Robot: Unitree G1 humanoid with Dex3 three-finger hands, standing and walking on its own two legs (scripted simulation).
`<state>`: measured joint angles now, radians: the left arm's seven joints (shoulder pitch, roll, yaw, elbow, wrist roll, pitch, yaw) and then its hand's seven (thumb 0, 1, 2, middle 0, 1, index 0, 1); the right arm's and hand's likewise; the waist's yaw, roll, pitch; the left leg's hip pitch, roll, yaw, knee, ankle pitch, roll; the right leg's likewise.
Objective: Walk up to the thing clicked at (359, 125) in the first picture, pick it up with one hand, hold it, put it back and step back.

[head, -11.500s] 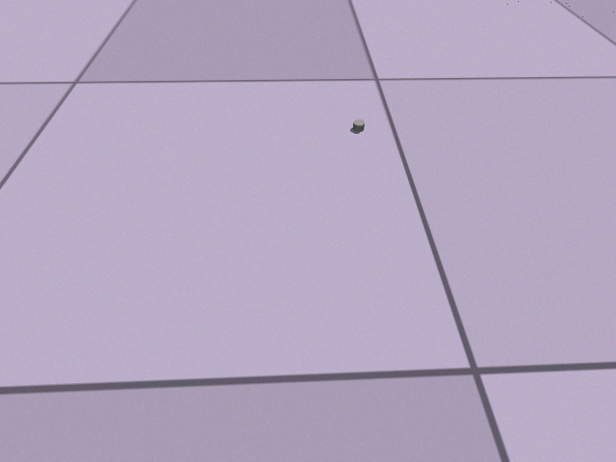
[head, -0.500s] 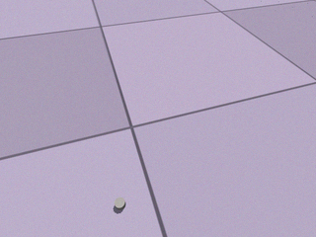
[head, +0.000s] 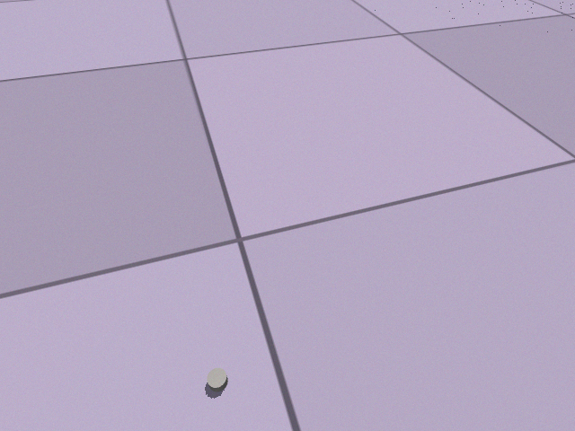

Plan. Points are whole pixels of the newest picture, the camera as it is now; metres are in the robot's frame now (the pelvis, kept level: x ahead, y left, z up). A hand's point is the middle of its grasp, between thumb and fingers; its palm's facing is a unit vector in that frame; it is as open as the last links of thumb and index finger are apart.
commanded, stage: walk up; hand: left
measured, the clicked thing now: (217, 379) +0.46 +0.23 -0.76
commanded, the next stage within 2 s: stand in 1.08 s
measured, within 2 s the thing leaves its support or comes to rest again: neither
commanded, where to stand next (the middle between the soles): +0.08 +0.00 m, yaw +0 degrees
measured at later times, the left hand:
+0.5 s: hand out of the picture +0.10 +0.26 -0.16, palm faces -0.01 -0.94 -0.34, open 7.4 cm
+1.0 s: hand out of the picture +0.09 +0.26 -0.16, palm faces -0.02 -0.94 -0.35, open 7.4 cm
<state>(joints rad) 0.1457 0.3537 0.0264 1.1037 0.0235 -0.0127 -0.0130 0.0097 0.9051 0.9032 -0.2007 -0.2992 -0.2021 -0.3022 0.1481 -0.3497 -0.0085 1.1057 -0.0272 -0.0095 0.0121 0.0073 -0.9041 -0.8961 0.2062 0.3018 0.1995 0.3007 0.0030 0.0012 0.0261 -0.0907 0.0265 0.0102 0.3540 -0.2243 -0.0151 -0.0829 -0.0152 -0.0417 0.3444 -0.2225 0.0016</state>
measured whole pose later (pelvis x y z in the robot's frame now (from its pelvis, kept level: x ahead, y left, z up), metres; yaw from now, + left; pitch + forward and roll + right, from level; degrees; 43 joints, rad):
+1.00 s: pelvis +0.01 +0.00 -0.01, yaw -1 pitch -4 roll +0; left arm 0.15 0.36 0.03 1.04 0.01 0.00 -0.01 0.01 0.91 0.90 -0.20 -0.30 -0.20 -0.30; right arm 0.15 -0.35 -0.02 1.04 -0.02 0.00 0.01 0.01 -0.90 -0.90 0.21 0.30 0.20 0.30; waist 0.00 0.00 0.07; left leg -0.09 0.03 0.03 0.44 -0.29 -0.01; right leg -0.10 -0.01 -0.02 0.45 -0.29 0.00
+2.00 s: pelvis -0.03 +0.01 +0.00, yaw -1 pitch -2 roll +0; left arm 0.16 0.35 0.00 1.14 0.02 -0.02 -0.01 0.01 0.91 0.90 -0.20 -0.30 -0.20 -0.30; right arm 0.14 -0.35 0.00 1.14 -0.02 -0.01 0.02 0.01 -0.90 -0.90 0.21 0.30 0.20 0.30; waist -0.01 0.00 0.06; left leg -0.11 0.02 0.03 0.31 -0.16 -0.01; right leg -0.12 -0.02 -0.02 0.31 -0.16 0.01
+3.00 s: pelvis -0.01 +0.00 +0.00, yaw -1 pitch -2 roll +0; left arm 0.12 0.35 0.00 1.13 0.01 -0.02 0.00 0.01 0.91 0.90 -0.20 -0.30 -0.20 -0.30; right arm 0.11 -0.35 0.01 1.13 -0.01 -0.01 0.01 0.01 -0.90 -0.90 0.21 0.30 0.20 0.30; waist -0.01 0.00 0.04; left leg -0.09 0.02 0.02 0.30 -0.18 -0.01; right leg -0.09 -0.02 -0.03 0.30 -0.18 0.01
